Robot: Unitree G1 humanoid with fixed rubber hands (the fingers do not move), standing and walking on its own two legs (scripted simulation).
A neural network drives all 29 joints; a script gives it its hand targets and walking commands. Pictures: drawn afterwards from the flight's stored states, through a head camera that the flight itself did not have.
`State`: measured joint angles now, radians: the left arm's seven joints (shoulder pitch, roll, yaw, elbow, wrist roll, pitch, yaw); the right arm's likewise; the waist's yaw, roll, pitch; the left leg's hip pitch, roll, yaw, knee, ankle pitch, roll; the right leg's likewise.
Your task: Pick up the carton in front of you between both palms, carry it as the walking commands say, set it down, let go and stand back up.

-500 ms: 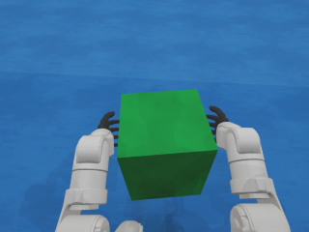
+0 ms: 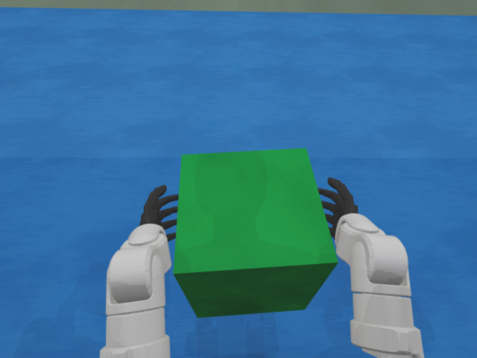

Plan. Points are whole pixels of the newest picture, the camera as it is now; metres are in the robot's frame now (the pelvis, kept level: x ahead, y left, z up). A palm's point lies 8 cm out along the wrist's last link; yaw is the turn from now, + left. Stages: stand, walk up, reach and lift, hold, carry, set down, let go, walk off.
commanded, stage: carry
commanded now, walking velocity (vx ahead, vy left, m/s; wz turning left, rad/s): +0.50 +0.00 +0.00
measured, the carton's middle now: (248, 238) +0.34 -0.03 +0.02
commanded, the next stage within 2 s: none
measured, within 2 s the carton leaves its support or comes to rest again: neither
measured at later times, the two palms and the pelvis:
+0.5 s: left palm (137, 120) +0.64 +0.19 +0.08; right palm (264, 116) +0.63 -0.10 +0.08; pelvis +0.37 +0.05 -0.01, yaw -1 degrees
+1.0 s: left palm (161, 54) +0.97 +0.16 +0.09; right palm (256, 53) +0.98 -0.13 +0.08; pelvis +0.70 +0.01 -0.01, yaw +2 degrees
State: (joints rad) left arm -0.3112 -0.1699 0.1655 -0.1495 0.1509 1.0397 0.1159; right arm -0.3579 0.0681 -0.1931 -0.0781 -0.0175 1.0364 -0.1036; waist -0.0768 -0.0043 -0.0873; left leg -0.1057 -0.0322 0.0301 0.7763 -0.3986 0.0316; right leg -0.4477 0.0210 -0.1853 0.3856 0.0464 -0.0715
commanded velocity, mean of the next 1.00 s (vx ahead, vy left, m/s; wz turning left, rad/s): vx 0.42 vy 0.00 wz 0.00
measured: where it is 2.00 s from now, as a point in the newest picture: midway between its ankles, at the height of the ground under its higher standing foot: (216, 238)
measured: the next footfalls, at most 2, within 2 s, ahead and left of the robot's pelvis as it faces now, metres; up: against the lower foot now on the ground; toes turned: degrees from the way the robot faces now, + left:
left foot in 0.42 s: +0.51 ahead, +0.14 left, +0.00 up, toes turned +11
right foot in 0.92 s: +0.84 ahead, -0.08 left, +0.00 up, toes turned -5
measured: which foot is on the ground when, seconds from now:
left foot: up 0.00-0.40, down 0.42-0.94, up 0.96-1.00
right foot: down 0.00-0.44, up 0.46-0.90, down 0.92-1.00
